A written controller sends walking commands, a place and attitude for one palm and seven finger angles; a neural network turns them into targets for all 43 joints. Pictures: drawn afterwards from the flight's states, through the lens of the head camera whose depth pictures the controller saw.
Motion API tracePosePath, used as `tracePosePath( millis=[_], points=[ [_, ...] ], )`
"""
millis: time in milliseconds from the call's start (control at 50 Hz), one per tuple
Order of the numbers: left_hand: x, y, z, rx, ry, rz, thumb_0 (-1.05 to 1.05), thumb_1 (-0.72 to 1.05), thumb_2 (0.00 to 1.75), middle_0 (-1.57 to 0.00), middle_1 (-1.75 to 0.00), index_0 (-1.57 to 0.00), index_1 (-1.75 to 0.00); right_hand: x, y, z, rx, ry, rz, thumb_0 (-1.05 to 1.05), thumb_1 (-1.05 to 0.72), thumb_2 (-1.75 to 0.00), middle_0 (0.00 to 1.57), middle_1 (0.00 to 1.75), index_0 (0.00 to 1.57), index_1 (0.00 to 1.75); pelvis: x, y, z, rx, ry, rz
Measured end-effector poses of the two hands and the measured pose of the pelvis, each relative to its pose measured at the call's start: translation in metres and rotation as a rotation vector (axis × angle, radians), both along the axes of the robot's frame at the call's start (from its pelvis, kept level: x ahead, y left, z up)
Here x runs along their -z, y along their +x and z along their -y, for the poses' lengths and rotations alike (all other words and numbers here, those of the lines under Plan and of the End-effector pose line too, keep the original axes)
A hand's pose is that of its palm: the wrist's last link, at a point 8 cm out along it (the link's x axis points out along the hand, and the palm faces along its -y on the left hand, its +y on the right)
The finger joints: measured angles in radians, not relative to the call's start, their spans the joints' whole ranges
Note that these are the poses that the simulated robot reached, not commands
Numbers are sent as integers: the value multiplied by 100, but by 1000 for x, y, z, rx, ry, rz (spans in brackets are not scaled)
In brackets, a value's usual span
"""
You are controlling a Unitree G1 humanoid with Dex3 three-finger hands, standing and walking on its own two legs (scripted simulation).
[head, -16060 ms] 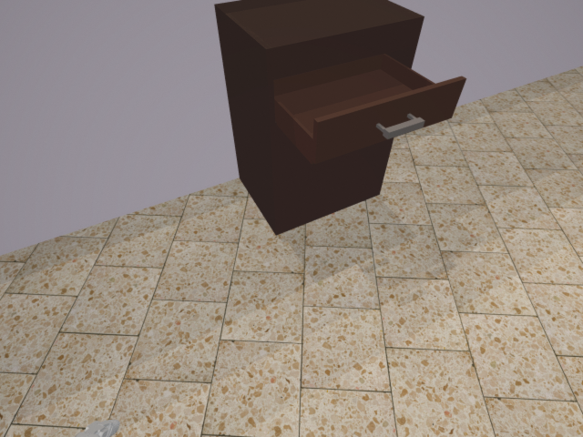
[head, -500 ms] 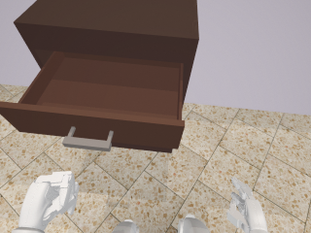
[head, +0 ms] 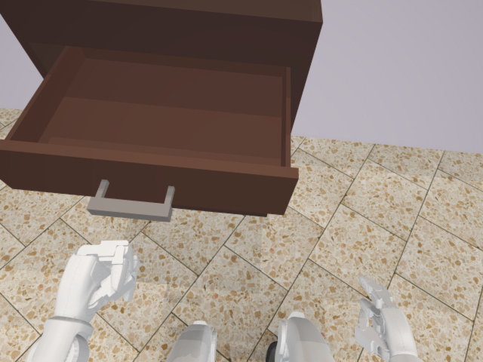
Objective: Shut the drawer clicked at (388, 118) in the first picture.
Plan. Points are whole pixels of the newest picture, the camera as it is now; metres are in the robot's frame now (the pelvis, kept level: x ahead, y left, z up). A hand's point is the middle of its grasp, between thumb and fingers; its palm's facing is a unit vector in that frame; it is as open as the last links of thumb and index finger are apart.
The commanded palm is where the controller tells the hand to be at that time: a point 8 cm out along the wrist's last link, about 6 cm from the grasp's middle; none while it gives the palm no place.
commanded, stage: bring the fist close to the handle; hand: left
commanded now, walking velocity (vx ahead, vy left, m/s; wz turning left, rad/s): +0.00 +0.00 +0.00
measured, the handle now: (134, 198) +0.37 +0.21 +0.00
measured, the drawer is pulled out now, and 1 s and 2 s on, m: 0.26 0.26 0.14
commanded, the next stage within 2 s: push the drawer shut in 0.68 s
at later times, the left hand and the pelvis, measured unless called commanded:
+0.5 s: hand (146, 260) +0.27 +0.16 +0.00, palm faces -0.08 -1.00 -0.06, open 3.3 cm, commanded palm +0.25 +0.22 +0.00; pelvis -0.01 +0.00 -0.02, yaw +0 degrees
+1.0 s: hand (149, 248) +0.29 +0.17 -0.01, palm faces -0.05 -1.00 -0.06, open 3.3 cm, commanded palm +0.28 +0.22 +0.00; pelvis -0.01 -0.01 -0.02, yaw +0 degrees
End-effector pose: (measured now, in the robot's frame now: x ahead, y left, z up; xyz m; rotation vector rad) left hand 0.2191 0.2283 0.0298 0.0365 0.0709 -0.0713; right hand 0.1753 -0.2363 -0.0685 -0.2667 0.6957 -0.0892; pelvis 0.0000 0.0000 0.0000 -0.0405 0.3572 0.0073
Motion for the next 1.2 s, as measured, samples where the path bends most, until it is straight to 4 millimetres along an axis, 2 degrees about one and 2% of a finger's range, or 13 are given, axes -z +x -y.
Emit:
tracePosePath(
  millis=[200, 380, 520, 680, 840, 980, 1200],
  points=[
    [18, 22, 5, 8, 1, 23, 2, 90, 90, -140, -160, -140, -160, 21, 2, -8, -29, 9, -41, 2, -90, -90, 21, 30, 20, 30, 16, -5, -3, -1, -4, -42],
    [33, 36, 8, 6, 7, 4, 2, 90, 90, -140, -160, -140, -160, 37, -7, -3, -11, 15, -100, 2, -90, -90, 21, 30, 20, 30, 24, -8, 0, 5, 1, -67],
    [21, 32, 10, 3, 21, 22, 2, 90, 90, -140, -160, -140, -160, 36, -12, 2, 6, 20, -120, 2, -90, -90, 21, 30, 20, 30, 21, -6, 2, 5, 4, -65],
    [33, 35, 9, -9, 19, -15, 2, 90, 90, -140, -160, -140, -160, 35, -9, 11, 6, -2, -111, 2, -90, -90, 21, 30, 20, 30, 22, -7, 7, 1, 5, -67],
    [21, 38, 16, 11, 24, 27, 2, 90, 90, -140, -160, -140, -160, 31, -7, 14, 12, 4, -102, 1, -90, -90, 20, 30, 20, 30, 19, -5, 10, 3, 8, -64],
    [31, 51, 9, -23, 28, 7, 2, 89, 90, -140, -160, -140, -160, 36, -8, 15, 4, 1, -117, 1, -90, -90, 20, 30, 20, 30, 22, -6, 12, 1, 9, -68],
    [30, 64, 3, 11, 26, 23, 3, 85, 92, -140, -160, -140, -160, 40, -22, 15, 20, -11, -159, 1, -90, -90, 20, 30, 20, 30, 20, -9, 9, -1, 4, -68]
  ],
)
